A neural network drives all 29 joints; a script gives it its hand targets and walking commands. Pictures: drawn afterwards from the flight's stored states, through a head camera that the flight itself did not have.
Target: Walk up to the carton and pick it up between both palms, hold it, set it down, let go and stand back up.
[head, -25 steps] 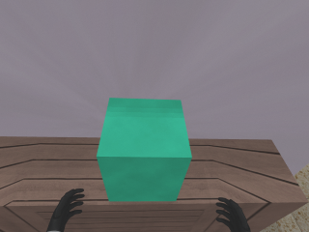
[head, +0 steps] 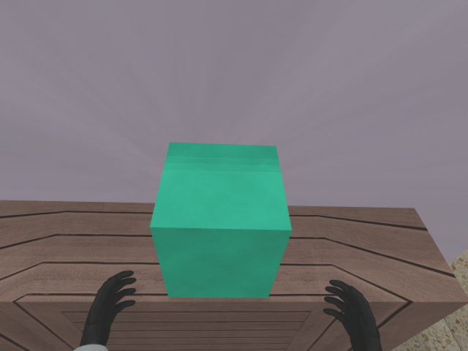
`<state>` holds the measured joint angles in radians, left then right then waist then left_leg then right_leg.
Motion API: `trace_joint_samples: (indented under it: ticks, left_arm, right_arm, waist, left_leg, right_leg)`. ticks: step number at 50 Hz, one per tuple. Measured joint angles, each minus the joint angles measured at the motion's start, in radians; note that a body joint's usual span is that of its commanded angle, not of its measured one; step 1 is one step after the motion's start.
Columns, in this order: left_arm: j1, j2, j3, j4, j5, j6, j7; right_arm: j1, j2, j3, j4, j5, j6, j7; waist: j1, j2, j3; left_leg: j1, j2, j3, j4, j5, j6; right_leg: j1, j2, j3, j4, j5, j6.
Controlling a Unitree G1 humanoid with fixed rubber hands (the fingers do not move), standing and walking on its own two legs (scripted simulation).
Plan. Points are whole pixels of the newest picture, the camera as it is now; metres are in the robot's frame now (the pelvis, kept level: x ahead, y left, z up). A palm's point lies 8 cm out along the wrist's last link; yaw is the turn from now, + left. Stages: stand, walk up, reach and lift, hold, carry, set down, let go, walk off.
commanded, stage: reach and lift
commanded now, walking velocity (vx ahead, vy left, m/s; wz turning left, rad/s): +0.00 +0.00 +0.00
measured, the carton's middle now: (221, 223) +0.37 +0.07 +0.00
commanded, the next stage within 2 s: none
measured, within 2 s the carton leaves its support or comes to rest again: neither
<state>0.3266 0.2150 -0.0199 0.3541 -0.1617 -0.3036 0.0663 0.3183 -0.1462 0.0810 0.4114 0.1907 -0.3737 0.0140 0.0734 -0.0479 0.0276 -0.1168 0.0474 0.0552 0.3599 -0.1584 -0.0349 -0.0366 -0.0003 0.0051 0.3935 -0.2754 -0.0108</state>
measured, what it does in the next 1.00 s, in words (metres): stands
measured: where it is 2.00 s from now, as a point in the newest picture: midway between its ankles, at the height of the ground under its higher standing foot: outside the picture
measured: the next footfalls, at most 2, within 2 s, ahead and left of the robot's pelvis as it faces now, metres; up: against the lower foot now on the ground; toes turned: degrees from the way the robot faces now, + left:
none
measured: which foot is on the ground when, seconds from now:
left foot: down 0.00-1.00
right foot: down 0.00-1.00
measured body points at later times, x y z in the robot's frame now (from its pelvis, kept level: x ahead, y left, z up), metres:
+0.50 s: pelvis +0.01 +0.01 +0.01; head +0.01 +0.01 +0.46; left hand +0.24 +0.25 +0.06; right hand +0.27 -0.17 +0.05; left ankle +0.03 +0.14 -0.74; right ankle -0.03 -0.11 -0.74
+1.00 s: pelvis +0.00 +0.00 +0.00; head +0.02 +0.01 +0.45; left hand +0.29 +0.26 +0.11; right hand +0.35 -0.16 +0.11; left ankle +0.03 +0.14 -0.74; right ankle -0.03 -0.11 -0.74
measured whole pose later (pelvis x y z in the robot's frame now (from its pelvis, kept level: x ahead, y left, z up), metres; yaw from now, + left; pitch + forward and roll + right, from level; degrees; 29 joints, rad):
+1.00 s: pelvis +0.00 +0.00 +0.00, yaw +0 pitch -1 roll +0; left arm -0.15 0.22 0.22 -0.11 -0.16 0.52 0.00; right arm -0.24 -0.28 0.08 0.11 0.36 0.24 -0.17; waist 0.07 -0.03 0.06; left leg -0.15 0.05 0.04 0.29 -0.11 -0.04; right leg -0.07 0.02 0.01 0.30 -0.21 -0.01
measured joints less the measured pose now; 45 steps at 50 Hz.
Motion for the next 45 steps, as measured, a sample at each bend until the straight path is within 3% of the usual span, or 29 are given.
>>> trace_joint_samples:
  ticks: [5, 18, 24, 33, 45]
  left_arm:
    - [-0.052, 0.012, 0.000, -0.063, -0.017, 0.085, 0.012]
    - [-0.086, -0.011, 0.079, -0.347, 0.006, 0.393, -0.013]
    - [-0.125, -0.011, 0.106, -0.438, -0.007, 0.489, -0.019]
    - [-0.232, -0.008, 0.155, -0.475, -0.017, 0.599, -0.046]
    - [-0.416, 0.008, 0.230, -0.458, -0.015, 0.748, -0.069]
  right_arm:
    - [-0.048, -0.002, -0.003, -0.060, 0.007, 0.080, -0.015]
    - [-0.098, -0.053, -0.021, -0.295, 0.061, 0.308, -0.059]
    - [-0.139, -0.065, -0.039, -0.376, 0.076, 0.391, -0.079]
    - [-0.262, -0.085, -0.027, -0.402, 0.094, 0.466, -0.112]
    - [-0.480, -0.117, 0.000, -0.340, 0.141, 0.566, -0.170]
  waist:
    - [-0.001, 0.000, -0.002]
    - [0.002, 0.019, -0.009]
    - [0.007, 0.028, 0.006]
    - [0.007, 0.042, 0.035]
    - [0.002, 0.030, 0.029]
  left_leg:
    - [0.000, -0.004, 0.007, -0.010, 0.004, 0.004]
    - [0.016, -0.008, 0.009, -0.064, 0.021, 0.011]
    - [0.002, -0.004, 0.006, -0.078, 0.033, 0.008]
    - [-0.012, 0.001, -0.006, -0.083, 0.044, 0.000]
    - [-0.024, 0.006, -0.016, -0.082, 0.051, -0.006]
  right_leg:
    - [-0.005, -0.004, 0.008, -0.004, 0.003, 0.005]
    - [0.027, -0.005, 0.015, -0.097, 0.044, 0.012]
    - [0.013, 0.000, 0.014, -0.111, 0.056, 0.009]
    - [-0.005, 0.007, 0.005, -0.101, 0.057, 0.001]
    - [-0.019, 0.014, -0.001, -0.092, 0.056, -0.004]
